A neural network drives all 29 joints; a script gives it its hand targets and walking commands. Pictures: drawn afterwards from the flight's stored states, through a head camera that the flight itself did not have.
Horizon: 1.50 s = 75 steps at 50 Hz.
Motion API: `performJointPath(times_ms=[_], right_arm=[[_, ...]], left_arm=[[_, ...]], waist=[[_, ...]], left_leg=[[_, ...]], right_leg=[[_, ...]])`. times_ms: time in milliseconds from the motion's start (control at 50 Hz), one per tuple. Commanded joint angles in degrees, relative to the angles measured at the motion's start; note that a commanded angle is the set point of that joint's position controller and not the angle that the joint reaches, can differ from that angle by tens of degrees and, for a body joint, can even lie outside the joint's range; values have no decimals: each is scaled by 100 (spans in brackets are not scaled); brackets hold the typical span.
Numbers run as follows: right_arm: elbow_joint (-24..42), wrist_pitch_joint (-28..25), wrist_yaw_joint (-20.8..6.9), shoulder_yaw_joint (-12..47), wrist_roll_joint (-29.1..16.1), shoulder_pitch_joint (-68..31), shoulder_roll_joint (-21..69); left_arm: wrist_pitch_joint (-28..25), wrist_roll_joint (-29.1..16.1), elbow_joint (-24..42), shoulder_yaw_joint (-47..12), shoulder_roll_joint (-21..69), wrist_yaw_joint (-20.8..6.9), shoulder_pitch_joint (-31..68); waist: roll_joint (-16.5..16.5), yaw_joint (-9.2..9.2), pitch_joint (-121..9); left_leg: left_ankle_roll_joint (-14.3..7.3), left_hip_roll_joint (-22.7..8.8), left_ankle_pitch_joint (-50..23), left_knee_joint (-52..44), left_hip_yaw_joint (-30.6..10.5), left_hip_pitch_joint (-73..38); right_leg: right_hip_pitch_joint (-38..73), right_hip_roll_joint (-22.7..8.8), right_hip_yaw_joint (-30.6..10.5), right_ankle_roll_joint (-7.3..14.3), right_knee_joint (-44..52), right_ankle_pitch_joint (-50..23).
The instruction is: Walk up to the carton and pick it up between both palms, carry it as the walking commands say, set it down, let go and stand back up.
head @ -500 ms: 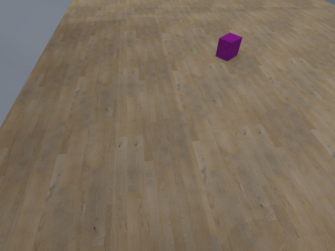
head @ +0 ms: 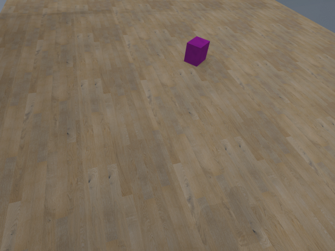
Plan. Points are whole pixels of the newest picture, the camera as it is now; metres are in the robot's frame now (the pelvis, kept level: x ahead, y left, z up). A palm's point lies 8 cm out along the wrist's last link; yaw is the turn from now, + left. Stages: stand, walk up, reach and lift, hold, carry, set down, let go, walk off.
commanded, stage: walk up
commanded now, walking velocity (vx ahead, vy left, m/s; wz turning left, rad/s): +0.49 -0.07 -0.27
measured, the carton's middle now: (196, 51) +2.23 -0.43 -0.66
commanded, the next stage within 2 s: none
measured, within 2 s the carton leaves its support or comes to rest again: neither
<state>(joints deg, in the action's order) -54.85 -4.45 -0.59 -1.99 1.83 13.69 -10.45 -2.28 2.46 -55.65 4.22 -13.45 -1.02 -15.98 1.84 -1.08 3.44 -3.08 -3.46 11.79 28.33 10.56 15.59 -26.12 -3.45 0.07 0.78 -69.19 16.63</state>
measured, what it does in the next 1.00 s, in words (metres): walks ahead: right foot, then left foot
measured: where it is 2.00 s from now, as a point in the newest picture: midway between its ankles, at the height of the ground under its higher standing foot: (182, 145)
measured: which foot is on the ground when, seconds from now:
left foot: down 0.00-0.42, up 0.44-0.84, down 0.86-1.00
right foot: up 0.00-0.38, down 0.40-0.88, up 0.90-1.00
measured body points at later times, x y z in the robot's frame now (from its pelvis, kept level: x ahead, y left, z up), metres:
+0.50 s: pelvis +0.26 -0.09 -0.02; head +0.29 -0.09 +0.43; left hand +0.41 +0.12 -0.16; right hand +0.17 -0.32 -0.16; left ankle +0.13 +0.07 -0.65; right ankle +0.32 -0.19 -0.74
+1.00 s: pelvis +0.51 -0.07 +0.00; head +0.53 -0.02 +0.45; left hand +0.52 +0.17 -0.17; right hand +0.55 -0.32 -0.12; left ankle +0.57 +0.03 -0.74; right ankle +0.41 -0.21 -0.64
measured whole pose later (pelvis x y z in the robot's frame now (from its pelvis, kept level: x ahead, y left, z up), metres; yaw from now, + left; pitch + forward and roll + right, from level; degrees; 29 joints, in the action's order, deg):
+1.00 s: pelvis +0.51 -0.07 +0.00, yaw -7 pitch -1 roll -3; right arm -57.1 -3.5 0.0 -2.5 1.6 13.4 -9.0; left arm -2.5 2.1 -61.4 4.7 -12.5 -1.7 -19.8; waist 2.6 -0.6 2.0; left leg -1.4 -6.0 12.6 31.2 7.5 17.2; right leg -21.2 -2.1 2.1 0.3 -65.5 17.4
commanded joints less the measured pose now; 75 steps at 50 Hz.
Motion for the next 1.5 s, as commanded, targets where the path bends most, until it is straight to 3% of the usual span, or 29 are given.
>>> performJointPath(times_ms=[0, 140, 260, 340, 360, 380, 400, 420, 460, 500, 560, 660, 700, 800, 820, 840, 860, 880, 920, 980, 1040, 1240, 1320, 1340, 1360, 1380, 1400, 1440, 1480], right_arm=[[-71, -218, 0, -144, -60, 797, -708], [-276, -189, 92, -156, -115, 1384, -766], [-448, -74, 163, -239, -133, 1825, -950], [-511, 46, 157, -234, -71, 1776, -1100], [-417, 40, 135, -251, -113, 1646, -1062], [-176, -12, 94, -145, -124, 1690, -686], [74, -91, 55, -85, -135, 1559, -450], [23, -104, 66, -201, -138, 1031, -690], [30, -119, 9, -206, -107, 537, -532], [-199, 33, -22, -246, 7, 974, -375], [-137, 311, -70, -246, 50, 861, -237], [445, 315, -224, -177, -34, -517, -326], [440, 309, -208, -201, -64, -730, -397], [248, 122, -79, -270, -24, -184, -560], [-9, 41, -29, -333, 18, 676, -770], [-209, -18, 74, -505, 121, 1733, -1505], [-421, 56, 145, -577, 62, 2012, -1988], [-385, 131, 167, -507, -41, 1553, -1698], [-141, 101, 141, -342, -50, 694, -1089], [-275, 2, 93, -260, -22, 667, -637], [-474, -66, 83, -182, -11, 1138, -562], [-704, -54, 159, -302, 3, 1571, -839], [-762, 5, 128, -267, -22, 1348, -754], [-773, 29, 82, -214, -33, 1487, -551], [-585, 3, 37, -137, -62, 1590, -189], [-417, -44, 19, -141, -2, 1332, -123], [-401, -49, 11, -240, -118, 1205, -314], [-535, -79, -4, -207, -122, 812, -246], [-644, 41, -7, -270, -40, 1058, -199]], left_arm=[[159, 21, 312, 36, 28, -135, -201], [254, 5, 876, -86, 111, -374, 1159], [164, -104, 1001, -142, -51, -435, 2057], [-27, 43, 561, -5, -320, -234, 857], [-123, 46, 176, 92, -542, -133, -300], [-184, 6, -110, 246, -1120, -53, -1301], [-184, -24, -119, 263, -1549, 24, -1564], [-166, -75, -147, 264, -1467, 108, -1566], [-229, -53, 19, 118, -738, 162, -549], [-256, -102, 65, -2, -403, 147, -48], [-369, -111, -44, 4, -414, 96, 3], [-339, -163, -271, 37, -375, 127, -169], [-348, -121, -319, 83, -483, 120, -448], [-276, -54, -504, 124, -524, 69, -793], [-237, -97, -466, 90, -447, 57, -756], [-239, -163, -304, 13, -177, 44, -995], [-223, -79, -260, 49, -41, 55, -1136], [-178, -25, -160, 153, -335, 9, -721], [-139, -14, -276, 82, -115, -77, -462], [15, -25, -368, 25, 122, -150, -712], [151, -19, -111, 49, 44, -199, -216], [105, -123, 585, -106, 40, -371, 1645], [-79, -76, 135, 18, -274, -188, 482], [-193, -36, -244, 122, -549, -69, -512], [-254, -16, -518, 290, -1248, 42, -1513], [-259, -54, -443, 313, -1582, 95, -1591], [-243, -144, -415, 241, -1453, 96, -1277], [-319, -64, -189, 67, -680, 108, -277], [-369, -65, -196, -65, -308, 113, -129]], waist=[[-598, 99, -2], [-712, 247, 381], [-1198, 645, 698], [-773, 144, -219], [-587, -305, -1109], [730, -588, -1888], [1270, -426, -2327], [677, -566, -1909], [-44, -270, -813], [13, 181, -443], [296, 347, 8], [863, 249, 486], [465, 72, 503], [277, 326, -35], [-298, 727, -544], [-1860, 966, -1223], [-2302, 884, -1194], [-1312, 692, -898], [-452, 350, -155], [-1202, 234, -75], [-1133, 222, 192], [-1295, 548, 595], [-1050, 0, -147], [-254, -297, -869], [1572, -561, -1887], [1465, -560, -1957], [1288, -462, -1834], [496, -241, -891], [395, 52, -632]], left_leg=[[-122, -1576, -524, -1724, -1570, -592], [-58, -1548, -1793, -1752, -734, -912], [-79, -1603, -1282, -1942, -167, -1292], [16, -1523, -3773, 470, 185, -1350], [166, -1210, -3297, 1942, 239, -674], [291, -647, 272, 3759, 70, 953], [272, -199, 2480, 4824, -496, 2433], [324, -448, 1608, 5162, -997, 2872], [371, -796, 805, 4702, -1006, 2622], [502, -849, 555, 4181, -972, 1791], [591, -765, 218, 3334, -906, 1628], [626, -571, -580, 1488, -582, 1167], [614, -484, -655, 1115, -485, 896], [356, -229, -151, 242, -343, -154], [219, -305, 38, -123, -564, -1446], [-104, -1892, 617, -728, -2487, -2665], [-616, -2937, 838, -1650, -4621, -2793], [-596, -2845, 1625, -1801, -4748, -1990], [-133, -2131, 1346, -1728, -2988, -877], [58, -1464, 403, -1743, -1795, -535], [29, -1489, -808, -1703, -1476, -605], [-40, -1523, -267, -2027, -758, -708], [22, -1307, -1288, -281, -398, -773], [113, -777, -744, 1212, -160, -33], [229, -272, 2033, 3218, -213, 1383], [158, -173, 2527, 4131, -823, 2172], [189, -296, 1742, 4666, -1095, 2556], [204, -642, 781, 4481, -1022, 2439], [343, -726, 516, 4133, -1030, 1822]], right_leg=[[-1025, -253, -284, -92, 224, -753], [-1355, -290, -109, -96, 1642, -1805], [-665, -138, 638, -67, 3220, -1201], [1268, 452, 992, 228, 4153, -489], [2836, 235, 622, 510, 4358, -682], [4401, -1250, -1232, 909, 4357, -384], [5320, -2223, -3088, 1288, 4762, -1324], [4724, -2204, -2952, 1236, 5040, -1552], [3135, -1743, -1814, 1028, 5087, -1812], [1700, -1471, -1384, 900, 5536, -1439], [1108, -1431, -1059, 763, 5986, -564], [637, -725, -149, 622, 6331, 149], [820, -869, -316, 680, 6357, 88], [1490, -842, -170, 538, 4723, -1139], [992, -425, 157, 399, 3377, -1400], [-134, 167, 574, 130, 1267, 82], [-1196, 467, 146, -16, 203, 1333], [-1222, 39, -411, -10, -206, 920], [-994, -295, -346, -31, -176, 20], [-742, -322, 61, -71, 159, -603], [-1091, -317, 123, -234, 434, -831], [-311, -324, 605, -281, 3362, -1301], [1520, -26, 710, -55, 4222, -861], [3083, -209, 517, 119, 4289, -668], [4592, -1865, -1613, 539, 4590, 48], [4474, -2469, -2941, 701, 5195, 206], [4078, -2436, -3042, 776, 5528, 491], [2908, -1936, -1906, 637, 5285, -558], [1953, -1648, -1107, 604, 5324, -1716]])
